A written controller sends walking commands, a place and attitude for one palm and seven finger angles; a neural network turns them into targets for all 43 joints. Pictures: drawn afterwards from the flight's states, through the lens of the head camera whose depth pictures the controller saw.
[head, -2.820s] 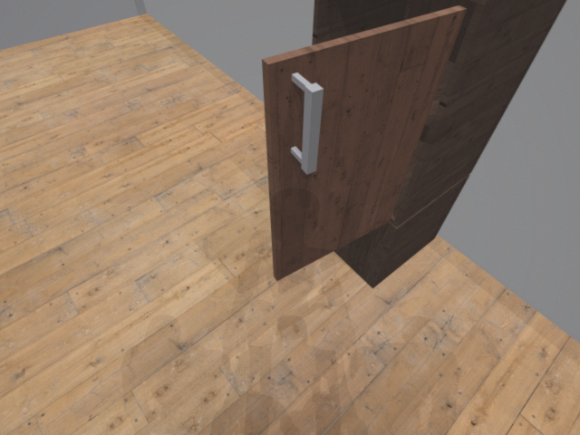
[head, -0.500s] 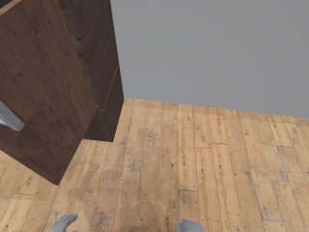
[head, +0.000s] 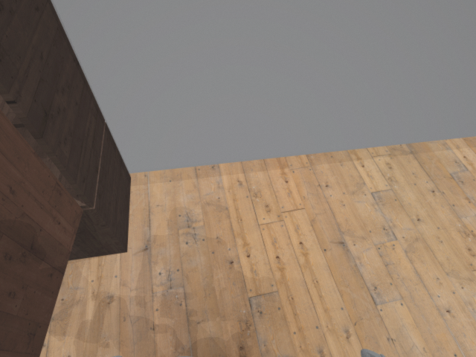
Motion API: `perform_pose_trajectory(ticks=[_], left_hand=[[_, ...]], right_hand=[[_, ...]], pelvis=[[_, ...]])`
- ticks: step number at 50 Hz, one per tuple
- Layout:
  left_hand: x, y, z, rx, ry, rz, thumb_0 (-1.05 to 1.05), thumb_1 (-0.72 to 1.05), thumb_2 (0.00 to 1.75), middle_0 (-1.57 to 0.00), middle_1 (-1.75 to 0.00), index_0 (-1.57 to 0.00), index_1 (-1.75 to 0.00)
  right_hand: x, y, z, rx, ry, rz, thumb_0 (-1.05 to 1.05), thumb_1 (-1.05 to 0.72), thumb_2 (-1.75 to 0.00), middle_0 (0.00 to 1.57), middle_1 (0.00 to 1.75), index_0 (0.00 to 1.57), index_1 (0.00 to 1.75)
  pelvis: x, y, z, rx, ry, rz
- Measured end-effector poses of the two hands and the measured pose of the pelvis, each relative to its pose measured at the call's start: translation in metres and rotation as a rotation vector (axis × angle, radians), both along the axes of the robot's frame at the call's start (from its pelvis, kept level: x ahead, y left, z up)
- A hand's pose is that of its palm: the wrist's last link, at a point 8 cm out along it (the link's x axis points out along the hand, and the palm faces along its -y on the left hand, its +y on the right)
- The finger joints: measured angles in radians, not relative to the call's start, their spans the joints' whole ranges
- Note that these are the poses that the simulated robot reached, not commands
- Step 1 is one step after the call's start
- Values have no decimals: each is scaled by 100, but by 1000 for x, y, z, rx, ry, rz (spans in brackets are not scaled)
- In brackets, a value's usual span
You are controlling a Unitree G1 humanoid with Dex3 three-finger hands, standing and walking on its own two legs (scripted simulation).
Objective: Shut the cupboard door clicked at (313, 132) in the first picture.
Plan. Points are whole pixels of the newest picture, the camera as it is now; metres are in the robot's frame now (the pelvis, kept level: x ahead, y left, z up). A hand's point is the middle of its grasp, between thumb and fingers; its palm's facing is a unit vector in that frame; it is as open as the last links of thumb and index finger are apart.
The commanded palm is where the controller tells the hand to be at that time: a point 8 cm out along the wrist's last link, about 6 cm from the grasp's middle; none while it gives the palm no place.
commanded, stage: walk to a spot facing it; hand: left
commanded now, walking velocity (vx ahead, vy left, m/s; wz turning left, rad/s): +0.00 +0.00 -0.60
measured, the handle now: out of the picture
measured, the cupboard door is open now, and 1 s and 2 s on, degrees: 83 83 83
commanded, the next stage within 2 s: turn to face it in 1.40 s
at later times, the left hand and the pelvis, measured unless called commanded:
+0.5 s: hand (179, 323) +0.19 +0.12 -0.15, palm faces -0.25 -0.93 -0.26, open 7.4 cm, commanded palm none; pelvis +0.05 -0.05 +0.01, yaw -18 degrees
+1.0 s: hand (236, 217) +0.43 +0.03 -0.15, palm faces -0.54 -0.82 -0.18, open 7.4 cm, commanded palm none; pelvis +0.25 -0.09 +0.02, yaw -36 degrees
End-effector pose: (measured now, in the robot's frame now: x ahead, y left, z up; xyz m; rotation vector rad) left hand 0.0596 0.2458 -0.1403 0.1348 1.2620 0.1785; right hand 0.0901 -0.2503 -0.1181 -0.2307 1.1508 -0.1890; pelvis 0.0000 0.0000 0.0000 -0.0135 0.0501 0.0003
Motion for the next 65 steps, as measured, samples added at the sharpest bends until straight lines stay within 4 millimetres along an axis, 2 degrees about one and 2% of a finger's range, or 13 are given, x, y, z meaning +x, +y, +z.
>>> perform_pose_trajectory(ticks=[5, 9, 14, 18, 21, 25, 34, 39, 43, 50, 58, 62, 65], left_hand=[[21, 12, 1, -1, 10, -44, 1, 90, 90, -20, -29, -20, -30], [45, 7, 9, -2, 3, -97, 1, 91, 90, -20, -29, -19, -30], [83, -16, 15, 11, -17, -204, 1, 91, 90, -19, -29, -19, -30], [119, -45, 14, 36, -75, -299, 1, 91, 90, -19, -29, -19, -30], [132, -61, 19, 52, -111, -317, 1, 90, 90, -20, -29, -19, -30], [133, -75, 27, 54, -71, -334, 0, 90, 90, -20, -29, -20, -30], [154, -90, 18, -3, 77, -391, 1, 90, 90, -20, -30, -20, -30], [196, -87, -6, -19, 127, -402, 1, 90, 90, -20, -30, -20, -30], [256, -99, -9, -11, 128, -489, 1, 90, 90, -20, -29, -20, -30], [388, -171, 16, -31, -32, -648, 1, 91, 90, -19, -29, -19, -30], [509, -314, 24, -53, -162, -869, 1, 91, 90, -19, -29, -19, -30], [548, -389, 16, -71, -253, -928, 1, 91, 90, -19, -29, -19, -30], [553, -416, 15, -71, -250, -920, 0, 91, 90, -19, -29, -19, -30]], right_hand=[[-16, 10, 11, -16, 38, -22, 1, -90, -90, 20, 30, 20, 30], [-35, 9, 12, -3, 66, -82, 1, -90, -90, 20, 30, 20, 30], [-65, -4, 0, 32, 102, -188, 1, -90, -90, 20, 30, 20, 30], [-91, -24, -25, 69, 134, -277, 1, -90, -90, 20, 30, 20, 30], [-98, -39, -32, 83, 180, -316, 1, -90, -90, 20, 30, 20, 30], [-77, -56, -15, 81, 141, -347, 1, -91, -90, 20, 30, 19, 30], [6, -79, 12, 34, -13, -391, 1, -91, -90, 20, 30, 19, 30], [59, -82, 9, -21, -75, -398, 1, -90, -90, 20, 30, 19, 30], [67, -75, 13, -30, -76, -464, 1, -90, -90, 20, 30, 20, 30], [34, -40, 8, 74, 103, -640, 1, -90, -90, 20, 30, 20, 30], [-4, -10, -9, 231, 335, -861, 1, -90, -90, 20, 30, 20, 30], [-6, -21, -23, 314, 433, -920, 1, -90, -90, 20, 30, 20, 30], [17, -61, -26, 313, 406, -947, 1, -90, -90, 20, 30, 20, 30]], pelvis=[[9, 3, 7, -6, -13, -65], [16, 1, 12, -16, -16, -116], [24, -11, 9, -8, -22, -191], [34, -30, -6, 9, -27, -250], [39, -39, -8, 3, -42, -274], [54, -49, 7, 24, -40, -322], [114, -60, 15, 24, -23, -418], [166, -59, -1, -6, -14, -474], [197, -66, 1, 3, -32, -541], [248, -92, 15, -1, -21, -636], [304, -155, 2, 13, -26, -738], [327, -205, -16, 17, -40, -772], [339, -233, -13, 14, -60, -797]])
